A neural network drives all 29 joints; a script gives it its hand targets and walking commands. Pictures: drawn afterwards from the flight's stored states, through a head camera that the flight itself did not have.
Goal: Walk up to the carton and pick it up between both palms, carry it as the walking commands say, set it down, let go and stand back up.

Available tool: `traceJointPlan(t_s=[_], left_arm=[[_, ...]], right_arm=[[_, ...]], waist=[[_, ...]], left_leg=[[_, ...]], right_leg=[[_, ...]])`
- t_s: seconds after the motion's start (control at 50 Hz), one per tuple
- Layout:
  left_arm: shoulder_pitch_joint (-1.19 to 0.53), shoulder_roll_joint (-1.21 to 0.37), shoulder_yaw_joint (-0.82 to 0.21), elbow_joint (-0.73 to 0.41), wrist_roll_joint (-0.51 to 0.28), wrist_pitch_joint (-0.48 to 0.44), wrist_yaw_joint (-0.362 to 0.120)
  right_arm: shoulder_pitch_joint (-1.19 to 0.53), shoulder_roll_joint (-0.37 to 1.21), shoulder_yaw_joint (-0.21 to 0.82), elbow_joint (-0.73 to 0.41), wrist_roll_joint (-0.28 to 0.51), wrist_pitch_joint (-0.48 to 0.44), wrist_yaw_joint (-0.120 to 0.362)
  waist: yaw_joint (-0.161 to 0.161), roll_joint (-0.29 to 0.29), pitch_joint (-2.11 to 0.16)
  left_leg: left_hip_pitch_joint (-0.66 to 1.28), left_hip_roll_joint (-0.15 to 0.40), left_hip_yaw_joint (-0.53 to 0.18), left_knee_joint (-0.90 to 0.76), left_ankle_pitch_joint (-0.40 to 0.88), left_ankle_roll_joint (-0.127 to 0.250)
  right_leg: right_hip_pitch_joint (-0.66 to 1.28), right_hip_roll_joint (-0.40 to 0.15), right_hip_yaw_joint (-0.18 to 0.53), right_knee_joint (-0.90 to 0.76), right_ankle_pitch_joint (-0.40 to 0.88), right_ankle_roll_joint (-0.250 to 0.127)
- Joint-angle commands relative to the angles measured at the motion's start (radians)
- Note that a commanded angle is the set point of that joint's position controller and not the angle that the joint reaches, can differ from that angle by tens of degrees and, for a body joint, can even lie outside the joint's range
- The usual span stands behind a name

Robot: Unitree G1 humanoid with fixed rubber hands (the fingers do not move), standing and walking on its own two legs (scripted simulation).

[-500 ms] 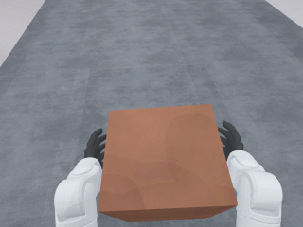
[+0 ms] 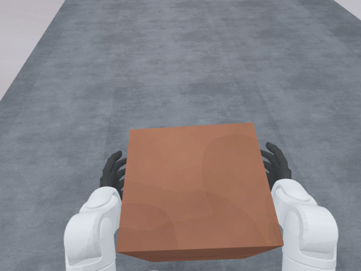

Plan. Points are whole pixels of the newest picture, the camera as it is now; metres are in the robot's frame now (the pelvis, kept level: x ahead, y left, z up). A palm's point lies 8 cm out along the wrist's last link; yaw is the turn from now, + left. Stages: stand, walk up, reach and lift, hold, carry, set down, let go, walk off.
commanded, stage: carry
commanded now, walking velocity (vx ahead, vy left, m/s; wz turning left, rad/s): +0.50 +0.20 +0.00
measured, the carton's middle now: (194, 202) +0.25 +0.00 +0.02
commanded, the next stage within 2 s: none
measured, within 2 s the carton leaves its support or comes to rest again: neither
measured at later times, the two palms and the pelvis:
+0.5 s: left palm (99, 92) +0.54 +0.25 +0.07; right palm (212, 84) +0.56 -0.06 +0.09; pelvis +0.30 +0.08 -0.01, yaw +2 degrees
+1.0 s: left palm (88, 37) +0.85 +0.36 +0.07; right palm (174, 32) +0.86 +0.05 +0.09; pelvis +0.60 +0.19 +0.00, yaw +2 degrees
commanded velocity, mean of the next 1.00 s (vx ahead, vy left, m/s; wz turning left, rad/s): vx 0.40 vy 0.16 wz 0.00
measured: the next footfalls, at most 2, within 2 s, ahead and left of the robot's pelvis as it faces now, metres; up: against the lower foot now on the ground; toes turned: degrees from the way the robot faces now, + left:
left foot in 0.04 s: +0.09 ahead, +0.12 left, +0.00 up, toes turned +4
right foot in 0.40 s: +0.37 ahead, -0.07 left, +0.00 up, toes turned -6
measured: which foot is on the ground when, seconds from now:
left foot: up 0.00-0.02, down 0.04-0.42, up 0.44-0.62, down 0.64-1.00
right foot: down 0.00-0.04, up 0.06-0.38, down 0.40-0.66, up 0.68-1.00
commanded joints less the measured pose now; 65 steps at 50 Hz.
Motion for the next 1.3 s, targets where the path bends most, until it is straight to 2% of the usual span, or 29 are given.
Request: traceJointPlan(t_s=[0.0,0.02,0.04,0.06,0.1,0.26,0.34,0.36,0.38,0.4,0.42,0.44,0.48,0.6,0.62,0.64,0.66,0.74,0.84,0.94,0.98,1.02,1.06,1.12,1.16,1.18,1.2,1.22,1.28], left_arm=[[-0.430,-0.737,-0.694,-0.161,-0.219,-0.002,-0.105],[-0.446,-0.735,-0.707,-0.193,-0.220,-0.007,-0.099],[-0.477,-0.749,-0.727,-0.221,-0.234,-0.003,-0.099],[-0.481,-0.733,-0.744,-0.236,-0.251,0.001,-0.095],[-0.445,-0.783,-0.747,-0.198,-0.260,-0.016,-0.103],[-0.447,-0.774,-0.742,-0.239,-0.247,-0.034,-0.101],[-0.453,-0.773,-0.729,-0.239,-0.248,-0.027,-0.103],[-0.436,-0.776,-0.717,-0.230,-0.251,-0.029,-0.101],[-0.372,-0.766,-0.701,-0.192,-0.242,-0.024,-0.100],[-0.371,-0.739,-0.681,-0.158,-0.228,-0.016,-0.093],[-0.375,-0.736,-0.686,-0.127,-0.214,-0.017,-0.089],[-0.427,-0.739,-0.696,-0.151,-0.222,-0.022,-0.098],[-0.498,-0.748,-0.719,-0.200,-0.242,-0.010,-0.110],[-0.432,-0.752,-0.698,-0.134,-0.211,-0.001,-0.103],[-0.446,-0.759,-0.716,-0.166,-0.217,-0.010,-0.102],[-0.427,-0.769,-0.718,-0.155,-0.213,-0.002,-0.101],[-0.479,-0.762,-0.741,-0.205,-0.245,-0.007,-0.101],[-0.468,-0.832,-0.761,-0.199,-0.265,-0.034,-0.110],[-0.458,-0.813,-0.768,-0.237,-0.265,-0.044,-0.103],[-0.458,-0.784,-0.746,-0.255,-0.255,-0.033,-0.096],[-0.424,-0.787,-0.723,-0.229,-0.253,-0.031,-0.099],[-0.399,-0.745,-0.703,-0.184,-0.236,-0.025,-0.092],[-0.459,-0.761,-0.724,-0.195,-0.235,-0.024,-0.100],[-0.457,-0.775,-0.721,-0.201,-0.238,-0.011,-0.116],[-0.431,-0.778,-0.710,-0.173,-0.231,-0.012,-0.109],[-0.414,-0.759,-0.707,-0.151,-0.214,-0.005,-0.108],[-0.412,-0.758,-0.708,-0.155,-0.204,-0.003,-0.107],[-0.419,-0.761,-0.725,-0.157,-0.218,0.007,-0.106],[-0.488,-0.801,-0.768,-0.193,-0.238,0.000,-0.095]], right_arm=[[-0.361,0.798,0.687,-0.106,0.269,0.003,0.127],[-0.335,0.778,0.678,-0.103,0.267,-0.004,0.131],[-0.339,0.782,0.668,-0.081,0.269,-0.004,0.132],[-0.305,0.760,0.652,-0.083,0.267,-0.003,0.131],[-0.313,0.799,0.677,-0.120,0.272,-0.015,0.136],[-0.301,0.804,0.704,-0.145,0.277,-0.023,0.140],[-0.342,0.782,0.722,-0.182,0.290,-0.019,0.135],[-0.365,0.775,0.721,-0.188,0.293,-0.018,0.135],[-0.384,0.757,0.717,-0.199,0.296,-0.015,0.131],[-0.369,0.740,0.700,-0.156,0.285,0.002,0.133],[-0.370,0.742,0.699,-0.119,0.288,0.002,0.139],[-0.402,0.756,0.691,-0.107,0.285,-0.005,0.142],[-0.373,0.781,0.669,-0.077,0.265,-0.001,0.138],[-0.350,0.784,0.653,-0.094,0.261,-0.006,0.133],[-0.317,0.799,0.654,-0.076,0.263,-0.010,0.137],[-0.327,0.766,0.648,-0.085,0.259,-0.011,0.139],[-0.351,0.761,0.646,-0.105,0.275,-0.019,0.140],[-0.345,0.845,0.697,-0.151,0.288,-0.031,0.147],[-0.333,0.805,0.700,-0.192,0.287,-0.038,0.142],[-0.326,0.786,0.703,-0.191,0.291,-0.025,0.138],[-0.382,0.760,0.707,-0.226,0.302,-0.027,0.135],[-0.359,0.746,0.693,-0.154,0.295,-0.007,0.136],[-0.385,0.756,0.679,-0.121,0.299,-0.013,0.145],[-0.335,0.774,0.675,-0.122,0.275,-0.007,0.139],[-0.319,0.807,0.677,-0.110,0.283,-0.009,0.141],[-0.323,0.790,0.660,-0.104,0.274,-0.009,0.147],[-0.336,0.774,0.659,-0.093,0.272,-0.008,0.150],[-0.318,0.772,0.656,-0.087,0.266,-0.006,0.146],[-0.342,0.784,0.641,-0.106,0.278,-0.005,0.159]], waist=[[-0.013,-0.143,-0.314],[-0.033,0.117,-0.345],[-0.012,0.361,-0.280],[-0.008,0.372,-0.299],[-0.013,0.144,-0.335],[-0.028,0.141,-0.260],[0.003,0.096,-0.292],[0.039,0.070,-0.404],[0.085,-0.044,-0.467],[0.101,-0.309,-0.415],[0.067,-0.299,-0.425],[0.055,-0.203,-0.374],[0.037,-0.085,-0.244],[-0.013,-0.176,-0.307],[-0.024,0.031,-0.329],[-0.011,0.343,-0.303],[0.000,0.374,-0.299],[-0.022,0.070,-0.331],[-0.026,0.123,-0.318],[-0.010,0.131,-0.297],[0.041,0.059,-0.450],[0.067,-0.334,-0.462],[0.039,-0.186,-0.366],[0.009,-0.133,-0.296],[-0.012,-0.204,-0.350],[-0.006,-0.042,-0.319],[0.008,0.199,-0.297],[0.011,0.221,-0.303],[0.002,0.207,-0.316]], left_leg=[[0.382,-0.054,0.092,-0.445,0.287,-0.062],[0.534,0.033,-0.118,-0.552,0.160,-0.038],[0.620,0.238,-0.425,-0.635,0.352,0.009],[0.743,0.275,-0.422,-0.516,0.710,0.063],[0.823,0.233,-0.257,-0.390,1.025,0.089],[0.763,0.171,-0.065,-0.441,1.102,0.100],[0.553,0.086,0.090,-0.232,1.416,0.009],[0.403,0.070,0.138,-0.064,1.326,-0.029],[0.093,0.014,0.133,0.163,1.035,-0.074],[-0.199,-0.145,0.087,0.545,0.260,-0.125],[-0.287,-0.117,-0.097,0.694,-0.120,-0.110],[-0.267,-0.055,-0.218,0.698,-0.128,-0.085],[-0.289,0.047,-0.253,0.430,-0.039,-0.080],[0.362,0.014,0.000,-0.453,0.308,-0.060],[0.519,-0.025,-0.030,-0.533,0.237,-0.073],[0.615,0.229,-0.423,-0.617,0.322,-0.024],[0.681,0.289,-0.457,-0.567,0.507,0.022],[0.893,0.199,-0.213,-0.387,1.108,0.078],[0.867,0.183,-0.100,-0.386,1.330,0.082],[0.644,0.080,0.067,-0.246,1.636,-0.010],[0.408,0.046,0.143,0.046,1.403,-0.105],[-0.193,-0.178,0.032,0.548,-0.147,-0.175],[-0.205,-0.040,-0.201,0.419,-0.203,-0.119],[0.110,0.019,-0.094,-0.252,-0.039,-0.067],[0.359,-0.035,0.001,-0.495,0.298,-0.085],[0.411,0.034,-0.067,-0.539,0.550,-0.104],[0.462,0.237,-0.290,-0.506,1.074,-0.066],[0.500,0.271,-0.243,-0.432,1.389,-0.018],[0.667,0.230,-0.138,-0.319,1.695,-0.054]], right_leg=[[-0.026,-0.172,0.023,0.018,0.197,-0.090],[-0.175,-0.056,-0.047,0.327,0.159,-0.043],[-0.404,0.077,-0.075,0.529,-0.142,0.005],[-0.490,0.069,-0.002,0.627,-0.218,-0.017],[-0.581,0.018,0.028,0.668,-0.179,-0.026],[-0.474,0.046,-0.079,0.242,-0.019,-0.031],[-0.030,0.177,-0.207,-0.019,0.212,-0.038],[0.260,0.114,-0.123,-0.028,0.247,-0.087],[0.560,-0.079,0.120,0.044,0.354,-0.194],[0.657,-0.314,0.508,-0.062,0.587,-0.370],[0.648,-0.391,0.661,-0.034,0.814,-0.426],[0.448,-0.419,0.683,-0.068,0.708,-0.413],[0.278,-0.372,0.532,-0.160,0.248,-0.267],[-0.034,-0.210,0.060,-0.046,0.165,-0.091],[-0.146,-0.085,-0.030,0.222,0.118,-0.058],[-0.391,0.066,-0.068,0.507,-0.158,0.000],[-0.465,0.080,0.006,0.605,-0.216,-0.021],[-0.633,0.022,0.015,0.537,-0.162,-0.039],[-0.550,0.073,-0.069,0.366,-0.034,-0.024],[-0.140,0.219,-0.227,-0.004,0.237,-0.035],[0.299,0.070,-0.079,-0.033,0.646,-0.121],[0.698,-0.334,0.460,0.063,1.681,-0.423],[0.488,-0.343,0.491,-0.001,1.247,-0.368],[0.176,-0.194,0.166,-0.023,0.824,-0.186],[0.040,-0.129,0.074,0.019,0.527,-0.132],[-0.031,-0.065,0.034,0.095,0.276,-0.095],[-0.175,0.048,-0.038,0.222,-0.056,-0.049],[-0.160,0.073,0.005,0.253,-0.194,-0.059],[-0.294,0.089,0.014,0.343,-0.139,-0.052]])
